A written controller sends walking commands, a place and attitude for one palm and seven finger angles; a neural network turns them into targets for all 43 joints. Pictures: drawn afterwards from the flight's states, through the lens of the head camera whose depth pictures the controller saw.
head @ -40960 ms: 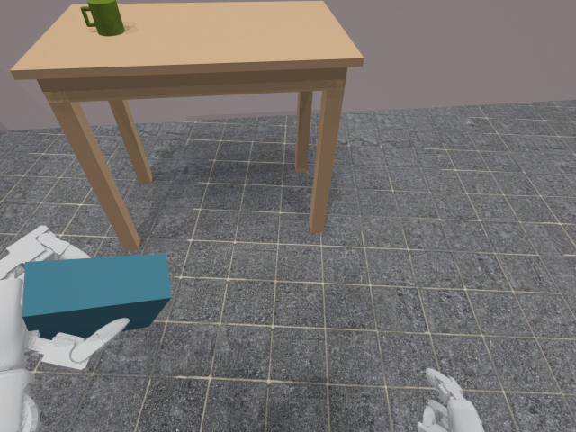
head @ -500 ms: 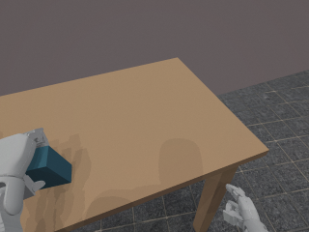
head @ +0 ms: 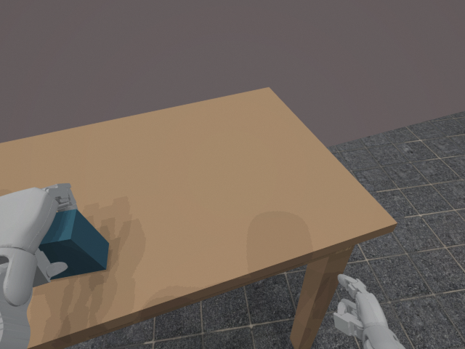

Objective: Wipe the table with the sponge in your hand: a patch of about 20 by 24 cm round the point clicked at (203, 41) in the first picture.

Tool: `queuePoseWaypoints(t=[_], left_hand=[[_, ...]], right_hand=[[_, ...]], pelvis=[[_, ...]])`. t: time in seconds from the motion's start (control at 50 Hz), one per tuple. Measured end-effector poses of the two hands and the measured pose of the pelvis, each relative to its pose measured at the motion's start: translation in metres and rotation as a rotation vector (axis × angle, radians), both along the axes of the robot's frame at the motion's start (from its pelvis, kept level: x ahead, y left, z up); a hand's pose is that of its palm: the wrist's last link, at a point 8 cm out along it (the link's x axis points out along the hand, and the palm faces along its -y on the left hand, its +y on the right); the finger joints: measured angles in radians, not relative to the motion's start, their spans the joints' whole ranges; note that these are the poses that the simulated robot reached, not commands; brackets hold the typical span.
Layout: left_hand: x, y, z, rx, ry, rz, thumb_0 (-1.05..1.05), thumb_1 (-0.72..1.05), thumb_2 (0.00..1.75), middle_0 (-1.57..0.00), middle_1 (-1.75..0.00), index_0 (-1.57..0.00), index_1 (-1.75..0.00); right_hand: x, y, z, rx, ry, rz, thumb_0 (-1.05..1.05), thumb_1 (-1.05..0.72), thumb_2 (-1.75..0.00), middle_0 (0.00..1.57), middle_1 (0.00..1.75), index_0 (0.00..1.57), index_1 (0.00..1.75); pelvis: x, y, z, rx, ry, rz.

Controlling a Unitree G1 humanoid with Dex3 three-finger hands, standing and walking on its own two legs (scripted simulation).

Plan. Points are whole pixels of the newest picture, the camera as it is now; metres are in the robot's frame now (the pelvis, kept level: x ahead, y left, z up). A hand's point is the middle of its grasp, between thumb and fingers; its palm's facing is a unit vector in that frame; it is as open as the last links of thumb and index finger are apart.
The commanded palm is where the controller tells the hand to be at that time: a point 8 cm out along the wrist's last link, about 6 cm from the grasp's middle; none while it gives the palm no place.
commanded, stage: lift the sponge slowly off the table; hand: left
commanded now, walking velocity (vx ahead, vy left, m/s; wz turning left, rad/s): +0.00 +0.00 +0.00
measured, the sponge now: (55, 254) +0.18 +0.33 +0.11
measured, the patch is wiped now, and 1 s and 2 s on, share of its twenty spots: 0.95 0.95 0.95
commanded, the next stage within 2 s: bring the sponge back beside the body in 1.12 s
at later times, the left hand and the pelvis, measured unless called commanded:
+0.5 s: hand (41, 216) +0.19 +0.30 +0.20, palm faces +0.19 -0.02 -0.98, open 9.1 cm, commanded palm +0.14 +0.31 +0.26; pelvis -0.03 -0.01 +0.00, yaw +0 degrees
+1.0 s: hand (30, 189) +0.20 +0.31 +0.23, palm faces +0.23 +0.02 -0.97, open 9.1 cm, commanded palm +0.14 +0.31 +0.30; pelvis -0.03 -0.02 +0.00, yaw +0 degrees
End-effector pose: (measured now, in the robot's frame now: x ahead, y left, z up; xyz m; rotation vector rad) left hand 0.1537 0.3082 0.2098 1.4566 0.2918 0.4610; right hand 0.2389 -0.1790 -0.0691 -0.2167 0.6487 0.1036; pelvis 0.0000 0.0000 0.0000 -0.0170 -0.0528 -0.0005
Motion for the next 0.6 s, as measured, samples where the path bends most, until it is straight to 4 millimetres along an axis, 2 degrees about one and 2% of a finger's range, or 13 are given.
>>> queuePoseWaypoints(t=[0.22, 0.36, 0.48, 0.6], left_hand=[[-0.005, 0.007, 0.017, 0.01, -0.024, 0.042, -0.01, -0.45, 1.08, -0.78, -1.37, -0.84, -1.43], [0.001, -0.002, 0.019, 0.01, -0.014, -0.001, -0.01, -0.45, 1.08, -0.78, -1.37, -0.84, -1.43], [0.003, -0.012, 0.034, 0.038, -0.06, -0.045, -0.01, -0.45, 1.08, -0.79, -1.37, -0.84, -1.43], [0.0, -0.007, 0.049, 0.041, -0.108, -0.009, -0.01, -0.45, 1.08, -0.79, -1.37, -0.84, -1.43]], right_hand=[[-0.006, -0.014, 0.006, -0.011, -0.035, -0.023, 0.01, -0.91, -0.9, 0.2, 0.3, 0.21, 0.3], [-0.01, -0.021, 0.011, -0.017, -0.076, -0.042, 0.01, -0.91, -0.9, 0.2, 0.3, 0.2, 0.3], [-0.013, -0.023, 0.014, -0.002, -0.096, -0.049, 0.01, -0.91, -0.9, 0.2, 0.3, 0.2, 0.3], [-0.017, -0.025, 0.013, 0.012, -0.091, -0.056, 0.01, -0.91, -0.9, 0.2, 0.3, 0.2, 0.3]], pelvis=[[-0.013, -0.008, 0.0, 0.006, -0.014, 0.006], [-0.021, -0.011, 0.0, 0.013, -0.02, 0.006], [-0.026, -0.013, 0.0, 0.018, -0.024, -0.004], [-0.03, -0.015, 0.0, 0.019, -0.021, -0.006]])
